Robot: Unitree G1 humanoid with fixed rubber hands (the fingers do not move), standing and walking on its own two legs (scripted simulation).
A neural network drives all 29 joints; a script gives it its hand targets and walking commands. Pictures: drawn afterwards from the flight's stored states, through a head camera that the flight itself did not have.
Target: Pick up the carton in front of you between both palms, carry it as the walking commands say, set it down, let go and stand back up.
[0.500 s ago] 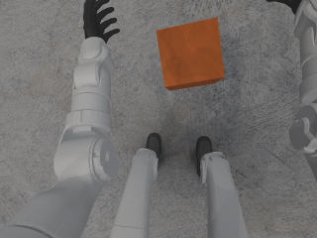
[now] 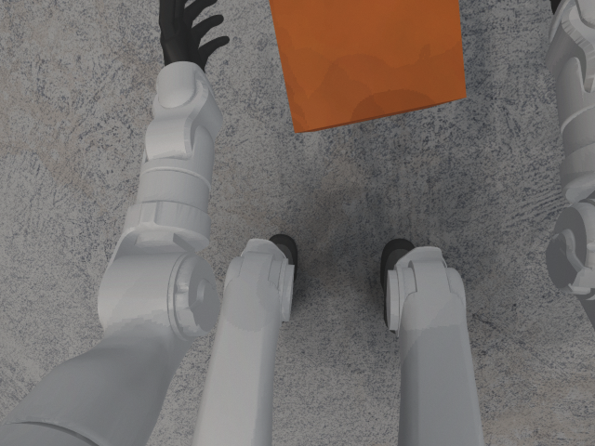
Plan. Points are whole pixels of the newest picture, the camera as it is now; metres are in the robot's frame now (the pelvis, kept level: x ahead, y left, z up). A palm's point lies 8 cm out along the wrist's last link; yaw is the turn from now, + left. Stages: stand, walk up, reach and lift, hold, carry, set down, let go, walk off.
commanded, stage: reach and lift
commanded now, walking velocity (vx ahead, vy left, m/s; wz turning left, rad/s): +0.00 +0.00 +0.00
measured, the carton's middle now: (362, 50) +0.54 -0.05 -0.38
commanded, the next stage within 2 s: none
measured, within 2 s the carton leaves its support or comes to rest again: leaves its support in 1.20 s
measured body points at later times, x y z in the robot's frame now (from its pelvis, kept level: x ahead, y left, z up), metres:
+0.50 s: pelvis -0.05 +0.00 -0.13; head +0.35 -0.03 +0.07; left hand +0.51 +0.15 -0.33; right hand +0.55 -0.21 -0.33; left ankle +0.07 +0.14 -0.47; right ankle +0.06 -0.11 -0.47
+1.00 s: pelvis -0.04 +0.00 -0.13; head +0.35 -0.04 +0.07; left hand +0.52 +0.12 -0.33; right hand +0.56 -0.19 -0.32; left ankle +0.07 +0.14 -0.47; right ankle +0.06 -0.11 -0.47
